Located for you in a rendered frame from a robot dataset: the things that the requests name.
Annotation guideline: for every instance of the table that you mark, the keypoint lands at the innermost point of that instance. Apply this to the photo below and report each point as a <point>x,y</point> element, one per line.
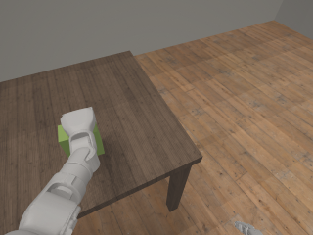
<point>143,140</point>

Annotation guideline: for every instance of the right robot hand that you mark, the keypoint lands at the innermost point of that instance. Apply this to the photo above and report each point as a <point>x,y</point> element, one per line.
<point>246,228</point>

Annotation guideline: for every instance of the left robot hand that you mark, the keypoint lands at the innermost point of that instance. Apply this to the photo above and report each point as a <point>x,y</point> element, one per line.
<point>82,119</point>

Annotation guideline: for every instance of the robot left upper arm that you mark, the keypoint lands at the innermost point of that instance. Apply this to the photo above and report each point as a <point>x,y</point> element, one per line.
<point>51,215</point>

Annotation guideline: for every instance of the robot left forearm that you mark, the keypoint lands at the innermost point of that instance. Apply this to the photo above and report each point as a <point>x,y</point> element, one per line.
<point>71,181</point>

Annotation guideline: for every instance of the sponge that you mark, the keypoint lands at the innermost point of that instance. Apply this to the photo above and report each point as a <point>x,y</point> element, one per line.
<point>63,140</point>

